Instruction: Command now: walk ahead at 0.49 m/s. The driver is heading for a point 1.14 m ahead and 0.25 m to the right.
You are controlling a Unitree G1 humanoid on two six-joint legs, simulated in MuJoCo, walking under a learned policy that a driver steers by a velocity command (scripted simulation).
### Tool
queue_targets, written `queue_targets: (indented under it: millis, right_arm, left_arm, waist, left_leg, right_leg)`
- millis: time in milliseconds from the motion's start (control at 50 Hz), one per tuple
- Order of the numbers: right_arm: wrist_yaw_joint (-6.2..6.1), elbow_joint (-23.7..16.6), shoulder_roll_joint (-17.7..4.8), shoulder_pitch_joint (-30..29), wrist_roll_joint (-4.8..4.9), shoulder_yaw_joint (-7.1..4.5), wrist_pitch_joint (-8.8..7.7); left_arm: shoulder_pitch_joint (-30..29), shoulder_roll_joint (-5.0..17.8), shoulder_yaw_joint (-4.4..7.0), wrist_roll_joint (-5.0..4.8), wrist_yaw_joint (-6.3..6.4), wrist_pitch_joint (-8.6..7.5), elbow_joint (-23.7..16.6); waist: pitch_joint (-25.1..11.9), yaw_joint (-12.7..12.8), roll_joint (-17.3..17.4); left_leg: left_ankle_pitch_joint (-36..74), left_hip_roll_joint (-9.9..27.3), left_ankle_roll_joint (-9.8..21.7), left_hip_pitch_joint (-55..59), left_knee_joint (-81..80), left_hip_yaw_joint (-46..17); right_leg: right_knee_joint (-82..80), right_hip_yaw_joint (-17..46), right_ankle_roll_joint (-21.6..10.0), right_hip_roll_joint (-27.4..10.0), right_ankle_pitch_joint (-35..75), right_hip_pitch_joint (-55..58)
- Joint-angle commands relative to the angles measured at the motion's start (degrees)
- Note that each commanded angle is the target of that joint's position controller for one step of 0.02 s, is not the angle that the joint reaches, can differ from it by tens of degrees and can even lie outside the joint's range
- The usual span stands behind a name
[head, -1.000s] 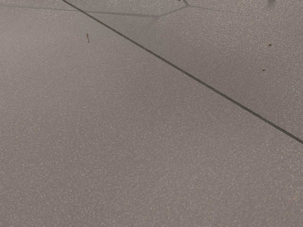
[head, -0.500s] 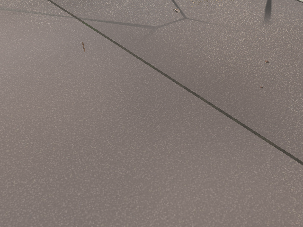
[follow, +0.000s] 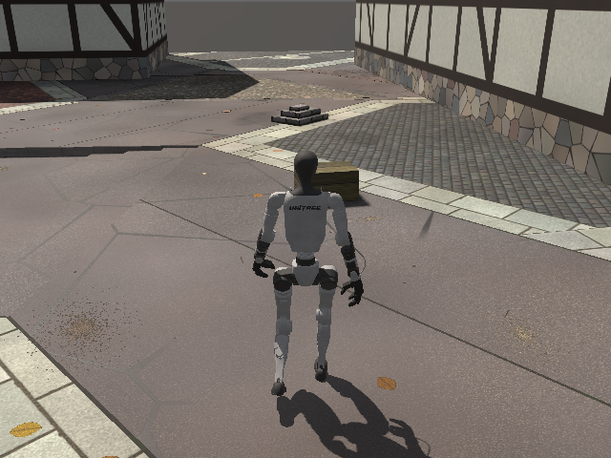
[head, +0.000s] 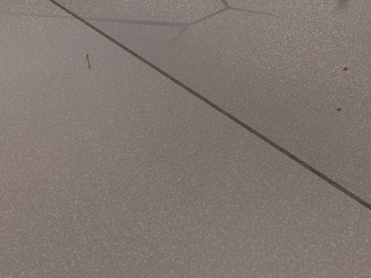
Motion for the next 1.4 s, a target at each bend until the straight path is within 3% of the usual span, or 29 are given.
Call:
queue_targets:
  millis: [20, 60, 100, 180, 260, 340, 400, 440, 460, 480, 500, 520, 560, 600, 680, 800, 900, 960, 1000, 1020, 1040, 1060, 1080, 1100, 1120, 1140, 1200, 1300, 1400]
  right_arm:
    - [-0.56, -5.5, -7.5, -3.8, 0.35, -1.92, -2.48]
    - [-0.64, -5.4, -4.6, -1.2, -0.1, -1.86, -0.96]
    - [-0.79, -6.3, -3.9, -2.5, -0.34, -1.86, 0.13]
    - [-0.7, -10.1, -4.6, -12.3, -1.28, -1.98, 0.22]
    - [0.25, -12.5, -3.5, -21.1, -0.81, -1.17, -0.46]
    - [1.59, -15.2, -4.4, -26.7, -0.25, -0.95, -0.84]
    - [2.35, -15.6, -6.8, -24.0, -0.18, -1.73, -1.24]
    - [1.89, -11.3, -11.1, -9.1, -0.35, -4.1, -1.27]
    - [1.3, -9.2, -15.7, 1.6, -1.08, -5.29, -1.01]
    - [1.82, -7.9, -18.1, 3.4, -1.26, -5.66, -0.7]
    - [1.96, -8.7, -11.9, 1.8, -0.89, -3.96, -0.86]
    - [1.79, -9.8, -9.8, -3.2, -0.9, -3.26, -1.07]
    - [1.82, -11.1, -7.1, -10.3, -1.63, -2.51, -1.38]
    - [1.95, -10.3, -5.6, -11.2, -2.28, -2.17, -1.89]
    - [0.91, -8.4, -7.7, -8.7, -2.61, -2.88, -2.33]
    - [-0.64, -7.5, -8.8, -6.9, -2.17, -2.9, -1.71]
    - [-1.07, -5.6, -9.9, -2.2, -1.33, -3.42, 0.36]
    - [-1.67, -6.7, -12.0, -4.2, -1.0, -4.06, 1.72]
    - [-2.23, -7.8, -13.2, -6.1, -0.91, -4.33, 2.66]
    - [-2.39, -8.8, -13.0, -6.6, -0.94, -4.09, 2.47]
    - [-1.32, -11.1, -5.1, -1.8, -3.1, -1.81, 0.99]
    - [-0.23, -12.9, -5.3, -3.3, -1.23, -1.13, -1.92]
    - [0.53, -14.5, -9.1, -10.7, 1.06, -2.22, -3.72]
    - [0.57, -15.2, -9.2, -12.7, 1.22, -2.12, -4.46]
    - [0.06, -14.4, -9.2, -12.5, -0.11, -2.46, -4.36]
    - [-0.26, -14.2, -9.9, -11.7, -1.18, -3.07, -3.65]
    - [-0.4, -15.2, -8.0, -10.8, -2.14, -3.11, -1.55]
    - [-0.3, -19.1, -5.4, -21.4, -2.11, -2.07, -1.29]
    - [0.94, -21.8, -7.6, -26.7, -0.91, -2.48, -2.25]
  left_arm:
    - [6.6, 5.9, 1.34, 0.89, 0.08, -0.69, -0.1]
    - [5.9, 4.1, 0.77, 1.33, -0.26, -1.01, 0.8]
    - [7.5, 5.2, 0.91, 0.85, 0.09, -1.21, 2.1]
    - [11.5, 7.9, 1.43, 0.78, 1.74, -0.7, 3.4]
    - [15.9, 9.1, 1.54, 0.05, 2.32, -0.22, 4.8]
    - [19.8, 9.4, 1.8, -0.4, 2.49, 0.97, 6.8]
    - [18.7, 10.6, 2.35, -0.37, 2.77, 1.99, 6.8]
    - [17.0, 9.4, 1.79, 0.12, 2.82, 2.6, 6.0]
    - [18.1, 7.0, 0.66, 1.41, 2.92, 2.5, 4.3]
    - [25.4, -0.8, -1.4, 0.75, 2.13, 1.13, 4.6]
    - [21.2, 6.4, 0.07, -0.75, 1.95, -0.16, 5.0]
    - [15.7, 9.1, 0.87, -2.01, 1.8, -1.02, 3.3]
    - [12.5, 8.0, 1.21, -1.26, 2.55, -0.68, 3.3]
    - [14.7, 5.7, 1.31, -1.18, 2.57, 1.04, 4.0]
    - [11.4, 4.4, 1.57, -0.98, 2.74, 2.71, 2.4]
    - [2.0, 2.9, 1.12, -0.16, 1.28, 2.07, -1.4]
    - [-5.4, 2.1, 0.48, -0.34, -0.58, 2.05, -6.4]
    - [-3.6, 4.0, 1.4, -0.59, -1.66, 2.24, -8.1]
    - [7.8, 8.0, 3.69, -0.84, -1.52, 2.51, -6.2]
    - [17.5, 12.1, 5.8, -0.81, -0.53, 2.8, -4.0]
    - [20.7, 18.2, 7.07, -0.97, 0.69, 3.16, -3.3]
    - [21.6, 17.1, 6.2, -0.37, 0.54, 2.5, -4.8]
    - [20.4, 13.0, 5.18, 0.18, 0.61, 2.05, -4.7]
    - [16.5, 10.6, 4.56, -0.16, 0.7, 1.61, -5.2]
    - [11.8, 8.7, 3.94, -0.33, 0.64, 1.48, -6.5]
    - [8.9, 7.0, 3.37, -0.03, 0.77, 1.46, -7.5]
    - [8.7, 8.4, 3.56, 0.06, 1.6, 1.38, -8.3]
    - [13.3, 10.5, 4.2, -0.49, 3.11, 2.05, -7.8]
    - [17.2, 9.9, 4.05, -0.91, 3.42, 2.81, -6.7]
  waist:
    - [-5.8, 3.6, -1.1]
    - [-5.1, 0.7, -3.2]
    - [-2.6, -0.1, -3.6]
    - [0.3, 2.0, -2.5]
    - [1.1, 5.0, -2.6]
    - [2.2, 6.2, -2.9]
    - [-0.2, 3.3, -4.5]
    - [-9.5, -4.1, -4.1]
    - [-18.6, -6.8, 3.3]
    - [-24.7, -2.3, 18.6]
    - [-21.2, -4.4, 11.0]
    - [-13.3, -3.5, 8.2]
    - [-6.3, -0.3, 1.8]
    - [-5.3, 2.0, 3.8]
    - [-1.8, 2.2, 2.6]
    - [0.8, -0.4, 1.9]
    - [2.9, -2.7, 1.2]
    - [-0.2, 0.3, 3.9]
    - [-7.1, 7.0, 5.1]
    - [-12.0, 11.7, 2.1]
    - [-17.2, 7.2, -12.6]
    - [-25.5, 7.4, -11.5]
    - [-18.8, 9.5, -6.6]
    - [-12.4, 7.5, -3.3]
    - [-8.5, 4.5, 0.5]
    - [-6.5, 2.4, 0.3]
    - [-5.0, 0.2, -1.6]
    - [-3.0, 4.0, -4.2]
    - [-3.0, 6.0, -5.9]
  left_leg:
    - [8.2, 6.5, 1.1, -24.3, 8.5, -1.8]
    - [10.3, 8.4, 0.9, -19.4, 4.9, -2.1]
    - [11.3, 9.3, 0.0, -20.5, 0.7, -1.1]
    - [23.7, 9.6, -2.2, -27.0, -13.7, 0.1]
    - [33.4, 6.3, -2.2, -22.9, -28.2, 3.2]
    - [30.2, 5.3, -0.9, -25.4, -33.9, 2.4]
    - [23.4, 3.4, 1.4, -20.1, -36.1, 3.3]
    - [23.4, 1.0, 4.5, 0.9, -36.8, 5.3]
    - [23.9, 12.4, 8.3, 18.7, -35.3, -7.9]
    - [11.0, 23.1, 17.1, 35.4, -43.5, -35.4]
    - [5.5, 21.3, 14.7, 33.1, -47.1, -36.5]
    - [9.1, 19.7, 12.2, 25.6, -48.0, -27.6]
    - [20.5, 16.1, 10.4, 11.3, -51.3, -15.4]
    - [23.3, 14.0, 9.4, 5.5, -54.6, -9.1]
    - [28.4, 13.8, 9.6, 4.0, -57.8, -1.2]
    - [30.5, 12.2, 6.9, 6.5, -59.5, 8.6]
    - [38.3, 15.9, 6.4, 18.1, -54.7, 11.7]
    - [61.0, 16.6, 4.8, 20.6, -46.0, 14.2]
    - [72.3, 15.0, 2.9, 17.3, -29.4, 15.8]
    - [61.3, 12.5, 0.5, 6.5, -14.4, 16.1]
    - [11.0, 3.2, -2.9, -17.8, 6.3, 14.3]
    - [-9.1, -3.8, -3.0, -30.4, 17.4, 0.9]
    - [-4.1, 0.1, -1.4, -36.4, 17.7, -3.0]
    - [1.6, 2.9, -0.4, -36.1, 12.8, -2.3]
    - [4.9, 5.2, -0.9, -31.9, 7.5, -1.8]
    - [6.9, 6.5, -1.6, -27.4, 3.7, -1.8]
    - [10.1, 6.9, -4.3, -22.5, -3.6, -0.3]
    - [27.7, 2.9, -6.1, -20.0, -25.8, 1.1]
    - [30.0, 0.5, -4.7, -17.1, -36.1, -0.8]
  right_leg:
    - [-18.6, 23.7, -10.3, -17.1, 2.5, 22.0]
    - [-21.9, 18.7, -10.3, -14.9, 4.5, 15.8]
    - [-24.4, 15.2, -11.0, -14.3, 5.5, 12.4]
    - [-26.2, 11.2, -10.2, -13.1, 7.7, 13.9]
    - [-26.0, 7.1, -7.9, -11.4, 8.2, 15.7]
    - [-22.4, 8.0, -7.4, -15.1, 9.5, 25.1]
    - [-16.5, 8.4, -5.8, -17.0, 20.1, 30.0]
    - [1.0, 4.7, -3.2, -12.5, 32.6, 25.6]
    - [20.0, 1.8, -1.2, -8.4, 15.9, 13.3]
    - [37.5, 4.2, 1.9, 2.3, -22.9, -9.0]
    - [43.6, 11.3, 0.7, -0.8, -25.0, -15.3]
    - [43.7, 10.1, -0.2, -3.6, -19.6, -18.2]
    - [38.3, 8.8, 0.4, -8.3, -10.8, -13.6]
    - [35.2, 9.6, 0.9, -10.0, -7.5, -8.3]
    - [29.0, 11.4, 2.2, -9.7, -0.2, -13.7]
    - [11.5, 6.8, 2.5, -8.1, 14.5, -14.1]
    - [5.3, 2.9, 0.6, -7.1, 8.8, -18.8]
    - [4.7, -1.8, -2.0, -3.2, 0.6, -11.5]
    - [2.9, -3.9, -5.0, 1.4, -1.1, 4.7]
    - [-0.7, 2.1, -7.8, -0.2, 1.0, 21.5]
    - [-1.4, 28.7, -16.2, -14.9, 0.5, 42.2]
    - [-12.1, 53.3, -23.5, -22.5, -7.4, 51.2]
    - [-14.2, 45.4, -19.3, -20.2, -5.8, 47.5]
    - [-14.3, 36.5, -16.6, -17.7, -1.9, 38.9]
    - [-14.9, 30.2, -14.6, -15.1, 3.5, 29.4]
    - [-16.2, 26.2, -13.8, -13.1, 8.2, 22.6]
    - [-18.7, 21.4, -13.9, -10.7, 15.0, 13.7]
    - [-17.9, 16.3, -9.8, -6.0, 11.3, 9.6]
    - [-13.2, 22.9, -8.0, -8.6, 4.0, 15.1]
